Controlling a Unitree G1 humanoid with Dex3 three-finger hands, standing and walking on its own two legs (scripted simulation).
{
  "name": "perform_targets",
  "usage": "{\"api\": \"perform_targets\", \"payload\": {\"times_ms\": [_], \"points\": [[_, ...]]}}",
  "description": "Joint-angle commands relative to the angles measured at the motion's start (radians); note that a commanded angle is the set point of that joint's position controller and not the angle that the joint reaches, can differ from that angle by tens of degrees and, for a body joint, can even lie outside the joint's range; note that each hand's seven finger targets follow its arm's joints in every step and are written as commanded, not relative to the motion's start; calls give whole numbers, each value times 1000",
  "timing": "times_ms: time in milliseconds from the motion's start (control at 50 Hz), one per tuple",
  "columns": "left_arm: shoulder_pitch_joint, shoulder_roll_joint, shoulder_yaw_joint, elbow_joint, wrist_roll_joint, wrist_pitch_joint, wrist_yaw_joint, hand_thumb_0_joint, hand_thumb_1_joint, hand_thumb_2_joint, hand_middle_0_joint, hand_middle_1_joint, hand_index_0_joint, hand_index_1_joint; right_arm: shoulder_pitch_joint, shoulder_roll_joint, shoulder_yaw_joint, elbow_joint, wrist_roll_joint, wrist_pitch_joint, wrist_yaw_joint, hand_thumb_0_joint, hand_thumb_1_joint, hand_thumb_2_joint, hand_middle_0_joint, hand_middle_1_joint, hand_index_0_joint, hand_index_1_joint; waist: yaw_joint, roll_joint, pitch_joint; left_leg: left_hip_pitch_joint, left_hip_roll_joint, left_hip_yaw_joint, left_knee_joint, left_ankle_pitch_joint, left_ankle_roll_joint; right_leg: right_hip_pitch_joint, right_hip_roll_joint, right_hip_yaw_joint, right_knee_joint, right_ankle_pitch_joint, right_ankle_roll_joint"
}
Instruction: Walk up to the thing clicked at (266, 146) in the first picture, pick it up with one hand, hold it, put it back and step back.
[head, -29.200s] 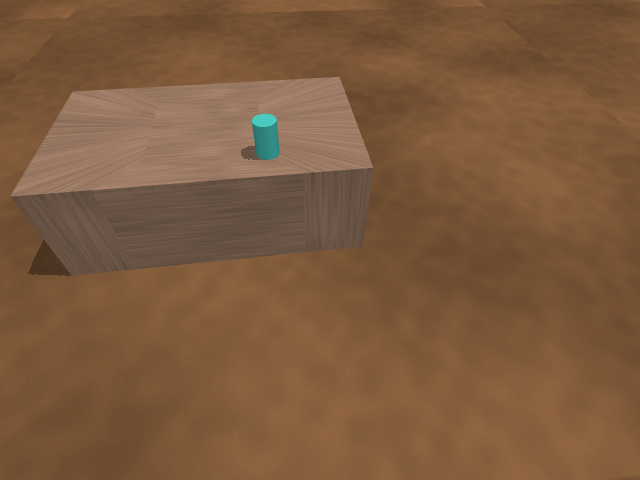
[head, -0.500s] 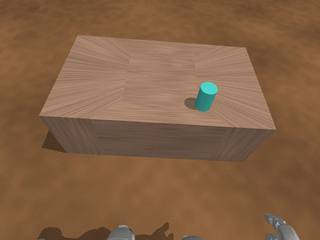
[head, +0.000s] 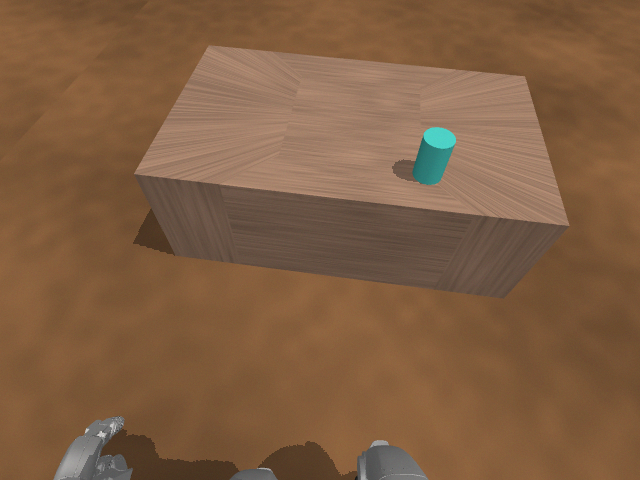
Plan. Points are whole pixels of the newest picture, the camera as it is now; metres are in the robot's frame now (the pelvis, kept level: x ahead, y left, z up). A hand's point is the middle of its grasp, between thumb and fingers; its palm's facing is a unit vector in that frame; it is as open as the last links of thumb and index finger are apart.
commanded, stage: step back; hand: right
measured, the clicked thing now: (433, 156) +0.92 -0.29 -0.26
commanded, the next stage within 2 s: stand in 1.48 s
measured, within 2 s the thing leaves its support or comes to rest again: neither
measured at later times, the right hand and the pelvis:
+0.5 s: hand out of the picture -0.08 -0.32 -0.15, palm faces -0.03 +0.93 -0.37, open 7.4 cm; pelvis -0.16 -0.04 +0.01, yaw -1 degrees
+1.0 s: hand out of the picture -0.09 -0.29 -0.14, palm faces -0.06 +0.93 -0.37, open 7.4 cm; pelvis -0.17 -0.03 +0.01, yaw +2 degrees
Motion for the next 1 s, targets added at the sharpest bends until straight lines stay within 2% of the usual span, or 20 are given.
{"api": "perform_targets", "payload": {"times_ms": [0,160,220,240,260,280,300,340,480,580,600,620,640,680,800,820,840,860,880,980], "points": [[12,184,71,-61,-10,-9,17,0,900,900,-200,-300,-200,-300,-62,-295,-72,-93,-7,-35,-35,0,-900,-900,200,300,200,300,27,92,-200,20,345,-306,-255,587,233,-24,111,182,408,-115,-18],[72,172,63,-9,4,-40,-2,0,900,900,-200,-300,-200,-300,-49,-277,-72,-108,-12,-3,-24,0,-900,-900,200,300,200,300,-18,256,-247,150,283,-196,-188,447,207,92,64,-10,-108,-53,35],[203,168,60,75,10,-56,1,0,900,900,-200,-300,-200,-300,-115,-289,-73,-113,11,19,-14,0,-900,-900,200,300,200,300,44,254,-319,71,247,-146,-107,288,140,290,69,-77,-472,166,-2],[209,210,71,83,24,-65,4,0,900,900,-200,-300,-200,-300,-122,-240,-58,-117,15,20,-10,0,-900,-900,200,300,200,300,46,169,-280,-88,193,-124,-18,145,86,349,4,54,-489,165,-24],[198,331,106,68,42,-70,5,0,900,900,-200,-300,-200,-300,-132,-173,-40,-151,21,12,-13,0,-900,-900,200,300,200,300,59,-131,-229,-353,7,-82,151,-108,10,375,-215,397,-542,113,-110],[127,425,121,28,43,-66,8,0,900,900,-200,-300,-200,-300,-171,-202,-60,-153,16,19,-32,0,-900,-900,200,300,200,300,108,-225,-171,-278,-17,-172,384,-290,-28,75,-427,606,-623,103,-292],[71,383,113,10,35,-73,14,0,900,900,-200,-300,-200,-300,-169,-243,-74,-138,20,22,-31,0,-900,-900,200,300,200,300,64,-133,-114,-245,10,-258,510,-249,-29,-9,-426,567,-630,103,-299],[-36,274,76,6,32,-82,17,0,900,900,-200,-300,-200,-300,-70,-226,-63,-78,25,15,-28,0,-900,-900,200,300,200,300,-24,-14,-112,-246,-43,-213,522,-126,-21,75,-228,235,-477,318,-170],[125,288,97,45,41,-98,9,0,900,900,-200,-300,-200,-300,-97,-234,-67,-56,-8,-6,1,0,-900,-900,200,300,200,300,88,-143,-143,-263,38,-110,187,-168,-54,301,-233,311,-551,-282,-179],[76,256,72,51,32,-80,-8,0,900,900,-200,-300,-200,-300,53,-207,-75,56,-2,-37,15,0,-900,-900,200,300,200,300,4,-93,-170,184,4,41,-293,-39,-2,74,-165,129,-458,-180,-117],[88,205,54,52,33,-79,-10,0,900,900,-200,-300,-200,-300,92,-229,-89,72,-11,-45,11,0,-900,-900,200,300,200,300,-15,18,-192,288,62,-83,-342,-91,17,-24,-114,64,-325,-154,-83],[34,146,35,41,10,-84,-15,0,900,900,-200,-300,-200,-300,62,-315,-95,56,-18,-52,6,0,-900,-900,200,300,200,300,-38,258,-170,205,296,-506,-465,-457,121,-162,15,-46,-126,-133,-4],[-14,240,65,58,17,-86,-10,0,900,900,-200,-300,-200,-300,16,-370,-104,36,-6,-55,8,0,-900,-900,200,300,200,300,-44,182,-86,-12,408,-612,-515,-588,234,-77,-8,-1,-2,-127,-5],[57,201,52,91,3,-95,-24,0,900,900,-200,-300,-200,-300,-87,-266,-65,22,-12,-73,3,0,-900,-900,200,300,200,300,26,91,-62,16,310,-404,-429,-321,180,-29,-30,34,-43,-6,-8],[158,172,59,168,18,-115,-22,0,900,900,-200,-300,-200,-300,-96,-229,-58,30,-3,-44,13,0,-900,-900,200,300,200,300,53,182,-125,-137,201,-166,-255,-227,81,374,55,-83,-437,144,-15],[179,198,70,175,26,-122,-13,0,900,900,-200,-300,-200,-300,-64,-178,-43,28,1,-41,10,0,-900,-900,200,300,200,300,63,77,-137,-208,150,-120,-122,-194,48,460,10,32,-496,103,-29],[205,284,87,172,37,-130,-4,0,900,900,-200,-300,-200,-300,-85,-139,-34,3,8,-43,7,0,-900,-900,200,300,200,300,80,-119,-135,-360,15,-53,112,-219,6,457,-207,415,-641,-129,-115],[170,333,96,155,33,-133,-7,0,900,900,-200,-300,-200,-300,-73,-192,-50,16,-1,-40,-5,0,-900,-900,200,300,200,300,71,-74,-92,-294,42,-104,231,-259,-4,292,-359,555,-701,-298,-199],[122,320,94,132,29,-136,-7,0,900,900,-200,-300,-200,-300,-39,-222,-58,31,4,-44,-5,0,-900,-900,200,300,200,300,49,-18,-66,-274,65,-149,266,-220,-4,250,-368,538,-685,-267,-239],[48,254,64,125,23,-140,-9,0,900,900,-200,-300,-200,-300,16,-186,-53,74,6,-61,9,0,-900,-900,200,300,200,300,17,-93,-143,-79,93,-43,71,-119,-19,186,-241,202,-561,196,-173]]}}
